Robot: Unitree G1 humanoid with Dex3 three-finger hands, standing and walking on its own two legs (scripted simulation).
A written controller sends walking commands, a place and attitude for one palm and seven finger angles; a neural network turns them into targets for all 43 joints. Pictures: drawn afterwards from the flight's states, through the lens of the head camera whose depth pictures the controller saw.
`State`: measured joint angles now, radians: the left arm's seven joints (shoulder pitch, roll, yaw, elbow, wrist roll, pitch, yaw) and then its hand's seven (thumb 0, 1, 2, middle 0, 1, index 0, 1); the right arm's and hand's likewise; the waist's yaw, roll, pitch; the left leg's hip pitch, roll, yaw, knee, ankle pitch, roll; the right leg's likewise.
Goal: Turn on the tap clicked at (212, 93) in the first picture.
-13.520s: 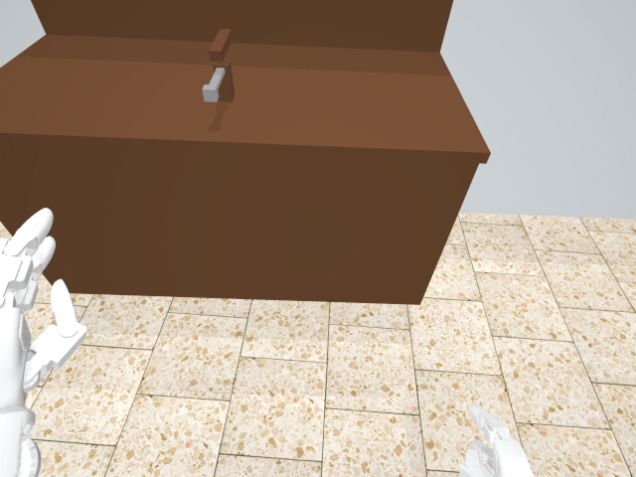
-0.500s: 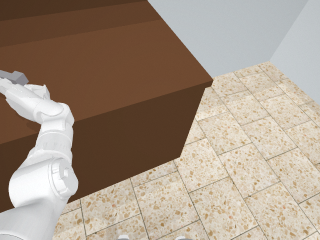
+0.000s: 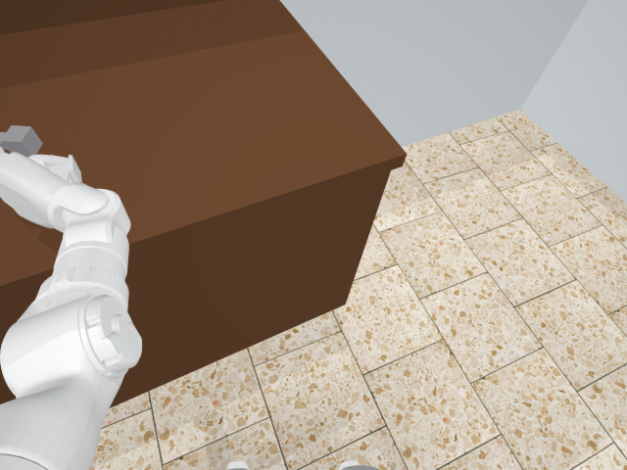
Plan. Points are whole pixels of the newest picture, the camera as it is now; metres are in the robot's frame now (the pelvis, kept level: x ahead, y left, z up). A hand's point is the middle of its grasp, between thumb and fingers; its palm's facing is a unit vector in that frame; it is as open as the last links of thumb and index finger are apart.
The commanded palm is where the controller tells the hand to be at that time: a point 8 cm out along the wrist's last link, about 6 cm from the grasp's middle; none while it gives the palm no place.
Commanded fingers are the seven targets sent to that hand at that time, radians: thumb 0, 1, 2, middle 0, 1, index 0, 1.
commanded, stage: lift the hand up off the lever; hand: left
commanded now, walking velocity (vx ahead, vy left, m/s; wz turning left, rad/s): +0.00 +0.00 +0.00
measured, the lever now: (22, 142) +0.53 +0.33 +0.10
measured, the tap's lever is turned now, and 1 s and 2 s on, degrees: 63 65 65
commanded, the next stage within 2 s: none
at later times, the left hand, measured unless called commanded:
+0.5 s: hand (61, 156) +0.50 +0.28 +0.11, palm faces +0.84 -0.54 -0.11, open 7.8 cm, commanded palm +0.44 +0.29 +0.11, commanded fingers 0.00 0.90 0.90 -0.15 -0.15 -0.15 -0.15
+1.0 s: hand (50, 152) +0.48 +0.28 +0.13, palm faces +0.84 -0.54 -0.09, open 7.8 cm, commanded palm +0.43 +0.28 +0.13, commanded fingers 0.00 0.90 0.90 -0.15 -0.15 -0.15 -0.15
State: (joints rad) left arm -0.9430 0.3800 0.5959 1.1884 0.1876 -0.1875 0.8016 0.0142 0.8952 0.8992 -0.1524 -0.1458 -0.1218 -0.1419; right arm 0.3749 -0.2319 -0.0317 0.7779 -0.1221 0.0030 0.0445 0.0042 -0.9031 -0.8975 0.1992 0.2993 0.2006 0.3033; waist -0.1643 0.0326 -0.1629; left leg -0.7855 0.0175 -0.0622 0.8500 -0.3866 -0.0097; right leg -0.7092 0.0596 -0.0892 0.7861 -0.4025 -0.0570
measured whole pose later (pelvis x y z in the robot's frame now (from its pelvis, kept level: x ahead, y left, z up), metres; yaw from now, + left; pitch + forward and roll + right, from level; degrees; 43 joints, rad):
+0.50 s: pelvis +0.00 +0.01 +0.01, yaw +0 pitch +17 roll -2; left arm -0.92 0.36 0.58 1.14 0.16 -0.16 0.79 0.01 0.90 0.90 -0.15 -0.15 -0.15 -0.15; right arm 0.39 -0.23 -0.03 0.79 -0.12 0.00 0.05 0.00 -0.90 -0.90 0.20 0.30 0.20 0.30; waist -0.16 0.04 -0.16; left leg -0.73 0.01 -0.05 0.81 -0.38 0.00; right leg -0.65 0.05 -0.08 0.74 -0.39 -0.04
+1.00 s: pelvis +0.00 +0.01 +0.01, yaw +0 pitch +14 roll -2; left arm -0.92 0.32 0.54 1.10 0.15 -0.12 0.80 0.01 0.90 0.90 -0.15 -0.15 -0.15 -0.15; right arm 0.36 -0.23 -0.04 0.80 -0.11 0.00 0.04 0.00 -0.90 -0.90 0.20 0.30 0.20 0.30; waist -0.14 0.03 -0.14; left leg -0.67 0.00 -0.06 0.77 -0.35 0.01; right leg -0.59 0.04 -0.08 0.70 -0.37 -0.04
